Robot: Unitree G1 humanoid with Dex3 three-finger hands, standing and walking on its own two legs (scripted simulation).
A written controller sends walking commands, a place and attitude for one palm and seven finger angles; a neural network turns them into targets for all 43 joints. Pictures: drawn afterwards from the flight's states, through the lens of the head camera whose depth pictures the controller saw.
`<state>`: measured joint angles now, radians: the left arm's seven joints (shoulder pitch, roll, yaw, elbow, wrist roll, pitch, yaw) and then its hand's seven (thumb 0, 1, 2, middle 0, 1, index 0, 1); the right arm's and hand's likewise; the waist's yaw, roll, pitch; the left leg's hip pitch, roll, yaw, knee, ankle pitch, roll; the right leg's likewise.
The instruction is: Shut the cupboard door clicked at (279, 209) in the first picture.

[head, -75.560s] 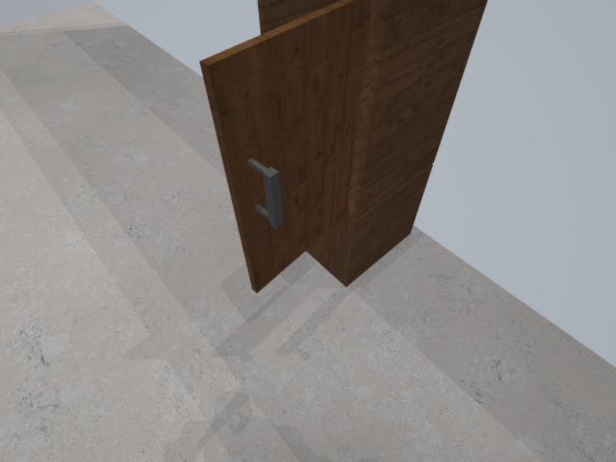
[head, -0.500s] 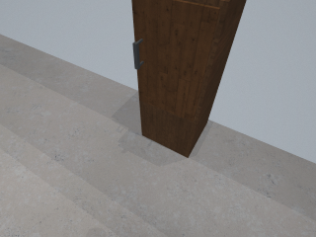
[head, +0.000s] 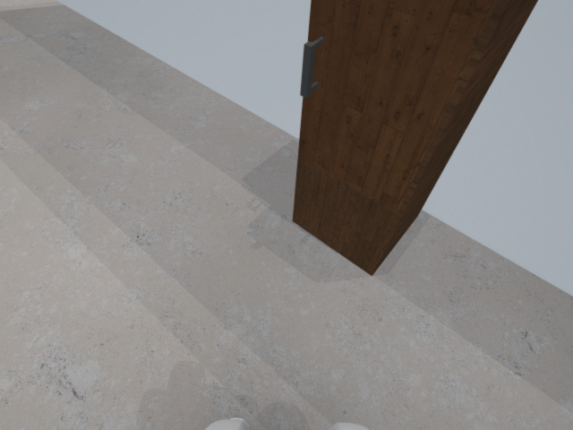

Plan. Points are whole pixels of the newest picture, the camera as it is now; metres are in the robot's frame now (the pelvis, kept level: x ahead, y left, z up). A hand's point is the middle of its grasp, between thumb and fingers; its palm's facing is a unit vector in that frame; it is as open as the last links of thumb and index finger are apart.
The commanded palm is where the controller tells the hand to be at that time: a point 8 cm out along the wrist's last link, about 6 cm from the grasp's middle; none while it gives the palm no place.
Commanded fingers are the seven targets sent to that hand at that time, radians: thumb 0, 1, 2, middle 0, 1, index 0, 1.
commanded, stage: walk to a spot facing it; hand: left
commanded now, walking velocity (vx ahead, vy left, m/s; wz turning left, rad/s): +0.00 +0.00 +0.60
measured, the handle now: (312, 67) +0.90 -0.04 +0.01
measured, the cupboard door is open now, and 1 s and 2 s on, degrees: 2 2 2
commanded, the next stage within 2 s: none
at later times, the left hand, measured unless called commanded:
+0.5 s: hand out of the picture -0.01 +0.17 -0.16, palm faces +0.36 -0.89 -0.28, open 7.4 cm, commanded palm none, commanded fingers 0.00 0.90 0.90 -0.20 -0.30 -0.20 -0.30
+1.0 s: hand out of the picture -0.05 +0.11 -0.14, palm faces +0.65 -0.71 -0.27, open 7.4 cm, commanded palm none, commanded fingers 0.00 0.90 0.90 -0.20 -0.30 -0.20 -0.30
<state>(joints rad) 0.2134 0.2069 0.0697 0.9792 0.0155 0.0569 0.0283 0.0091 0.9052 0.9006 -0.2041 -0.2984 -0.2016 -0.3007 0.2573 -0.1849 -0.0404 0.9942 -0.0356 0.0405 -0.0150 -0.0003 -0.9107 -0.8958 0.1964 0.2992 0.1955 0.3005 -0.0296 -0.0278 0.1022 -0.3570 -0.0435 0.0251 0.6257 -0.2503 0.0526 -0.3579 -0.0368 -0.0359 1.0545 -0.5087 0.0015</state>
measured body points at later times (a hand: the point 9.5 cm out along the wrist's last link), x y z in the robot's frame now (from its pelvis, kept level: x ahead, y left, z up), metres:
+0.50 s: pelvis +0.00 -0.05 +0.01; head +0.06 -0.03 +0.45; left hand -0.03 +0.21 -0.13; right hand +0.19 -0.27 -0.13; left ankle -0.05 +0.07 -0.71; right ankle +0.02 -0.18 -0.72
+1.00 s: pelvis +0.03 -0.08 +0.01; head +0.08 -0.06 +0.46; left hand -0.08 +0.15 -0.12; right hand +0.26 -0.22 -0.14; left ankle -0.08 +0.00 -0.66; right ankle +0.10 -0.16 -0.72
